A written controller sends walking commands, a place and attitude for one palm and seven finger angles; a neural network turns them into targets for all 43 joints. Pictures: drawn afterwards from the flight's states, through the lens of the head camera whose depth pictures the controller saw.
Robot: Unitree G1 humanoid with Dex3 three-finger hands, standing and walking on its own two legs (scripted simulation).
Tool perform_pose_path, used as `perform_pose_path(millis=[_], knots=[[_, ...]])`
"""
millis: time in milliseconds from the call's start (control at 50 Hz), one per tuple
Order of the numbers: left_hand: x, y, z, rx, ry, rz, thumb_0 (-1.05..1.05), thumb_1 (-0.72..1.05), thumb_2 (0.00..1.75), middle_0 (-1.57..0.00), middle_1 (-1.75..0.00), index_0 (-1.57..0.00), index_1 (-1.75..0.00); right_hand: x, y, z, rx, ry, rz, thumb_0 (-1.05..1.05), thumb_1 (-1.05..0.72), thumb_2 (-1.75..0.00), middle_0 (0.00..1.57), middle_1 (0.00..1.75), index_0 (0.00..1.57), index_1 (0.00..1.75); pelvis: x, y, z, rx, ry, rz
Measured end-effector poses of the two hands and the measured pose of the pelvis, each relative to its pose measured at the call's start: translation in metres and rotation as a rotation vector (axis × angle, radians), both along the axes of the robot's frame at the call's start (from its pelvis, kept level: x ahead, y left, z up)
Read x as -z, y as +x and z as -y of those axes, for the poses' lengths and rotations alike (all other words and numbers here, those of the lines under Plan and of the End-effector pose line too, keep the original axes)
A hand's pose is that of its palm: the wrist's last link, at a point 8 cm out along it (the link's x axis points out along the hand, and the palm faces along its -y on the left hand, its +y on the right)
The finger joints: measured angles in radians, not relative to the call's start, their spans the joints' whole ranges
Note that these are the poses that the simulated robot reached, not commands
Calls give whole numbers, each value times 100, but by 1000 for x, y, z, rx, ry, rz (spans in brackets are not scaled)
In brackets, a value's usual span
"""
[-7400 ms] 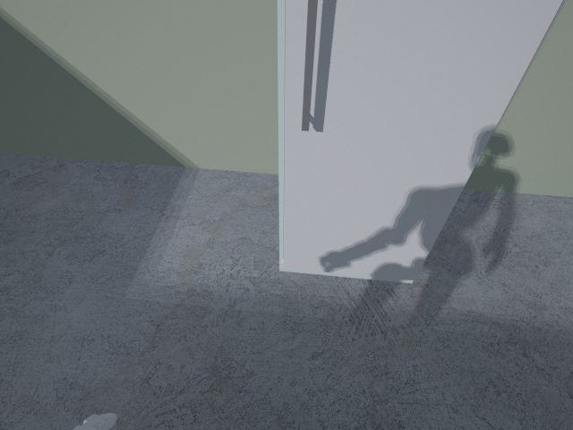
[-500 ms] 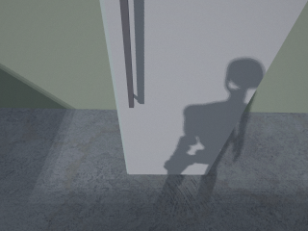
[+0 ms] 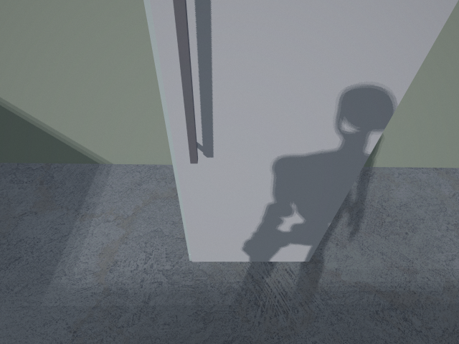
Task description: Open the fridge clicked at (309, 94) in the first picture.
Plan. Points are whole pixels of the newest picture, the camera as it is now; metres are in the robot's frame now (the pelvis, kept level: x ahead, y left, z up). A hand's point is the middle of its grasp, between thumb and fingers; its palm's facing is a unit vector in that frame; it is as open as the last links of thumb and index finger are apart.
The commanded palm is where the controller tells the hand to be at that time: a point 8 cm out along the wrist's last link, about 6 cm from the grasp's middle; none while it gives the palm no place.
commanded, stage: raise the hand to about handle height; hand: left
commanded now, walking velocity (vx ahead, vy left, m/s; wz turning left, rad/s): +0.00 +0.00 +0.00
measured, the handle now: (187, 71) +0.53 +0.12 +0.22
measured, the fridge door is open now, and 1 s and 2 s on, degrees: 0 0 0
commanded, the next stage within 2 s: none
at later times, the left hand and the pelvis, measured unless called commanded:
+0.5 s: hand (124, 330) +0.15 +0.18 -0.03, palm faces +0.16 -0.99 -0.03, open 8.9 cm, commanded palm +0.14 +0.24 +0.01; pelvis +0.00 -0.02 -0.05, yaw +1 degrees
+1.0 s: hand (80, 256) +0.21 +0.23 +0.10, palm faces +0.15 -0.98 -0.08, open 11.9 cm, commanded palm +0.18 +0.28 +0.09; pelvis +0.01 -0.01 -0.03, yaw +2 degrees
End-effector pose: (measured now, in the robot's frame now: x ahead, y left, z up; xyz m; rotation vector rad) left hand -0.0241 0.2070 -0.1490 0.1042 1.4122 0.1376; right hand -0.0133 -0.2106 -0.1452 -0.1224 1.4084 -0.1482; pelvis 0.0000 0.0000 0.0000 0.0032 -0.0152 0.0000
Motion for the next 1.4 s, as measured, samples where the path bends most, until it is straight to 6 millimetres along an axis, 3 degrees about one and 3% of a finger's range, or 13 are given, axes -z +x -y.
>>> perform_pose_path(millis=[60, 160, 240, 320, 380, 480, 580, 680, 780, 940, 1140, 1300, 1400], knots=[[-4, 9, -2, -32, 6, 43, 1, 92, 90, -20, -30, -20, -30, -1, 4, 4, -2, -11, 26, 1, -92, -89, 20, 30, 20, 30, 2, -1, -1, 0, -9, 0], [-82, 100, -39, -87, 191, 596, 6, 95, 88, -20, -32, -20, -32, -11, 51, 26, 3, -81, 365, 2, -92, -89, 20, 30, 20, 30, 8, 0, -3, -22, 1, -1], [-161, 182, -23, -13, 165, 1108, 5, 88, 86, -20, -36, -20, -36, -25, 109, 39, -29, -110, 633, 2, -92, -89, 20, 30, 20, 30, 16, -4, -4, -33, 2, -22], [-187, 220, 4, 67, -22, 1456, 3, 78, 83, -20, -41, -20, -41, -47, 159, 46, -78, -120, 812, 1, -91, -89, 20, 30, 20, 30, 31, -7, 3, -10, 12, -89], [-163, 211, 9, 101, -119, 1465, 1, 70, 80, -21, -45, -21, -45, -63, 188, 50, -126, -131, 876, 1, -91, -89, 20, 30, 20, 30, 41, -7, 12, -2, 16, -112], [-122, 157, -17, 21, -39, 1222, 1, 58, 75, -23, -52, -23, -52, -76, 224, 49, -204, -144, 916, 1, -90, -90, 20, 30, 20, 30, 49, -1, 20, -19, 0, -123], [-164, 128, -43, -21, 157, 1362, 2, 45, 70, -23, -60, -23, -59, -62, 239, 31, -279, -99, 917, 1, -90, -90, 20, 30, 20, 30, 54, 0, 21, -60, -32, -131], [-204, 166, -31, 131, 79, 1590, 1, 33, 65, -23, -67, -23, -67, -33, 224, 10, -278, -21, 856, 1, -90, -90, 20, 30, 20, 30, 56, -9, 21, -76, -47, -129], [-197, 212, -28, 242, -74, 1389, 1, 22, 60, -24, -75, -24, -74, -24, 187, 9, -156, 4, 767, 1, -90, -89, 20, 30, 20, 30, 45, -5, 20, -44, -23, -125], [-237, 212, -71, 62, 74, 1464, 1, 3, 52, -26, -87, -26, -86, -37, 154, 33, -90, -80, 716, 1, -90, -89, 20, 30, 20, 30, 29, 7, 12, -19, -12, -93], [-248, 220, -81, 149, 4, 1431, 0, -20, 42, -28, -102, -28, -101, -63, 176, 33, -147, -134, 812, 1, -90, -90, 20, 30, 20, 30, 21, -1, 1, -34, -21, -44], [-304, 226, -112, 92, 81, 1595, 0, -38, 35, -29, -113, -29, -113, -86, 201, 2, -192, -68, 934, 1, -90, -90, 20, 30, 20, 30, 13, -3, -1, -38, -22, 8], [-312, 230, -121, 96, 61, 1506, -1, -45, 32, -29, -118, -29, -117, -88, 207, -13, -213, -22, 941, 1, -90, -90, 20, 30, 20, 30, 10, -8, -4, -47, -21, 27]])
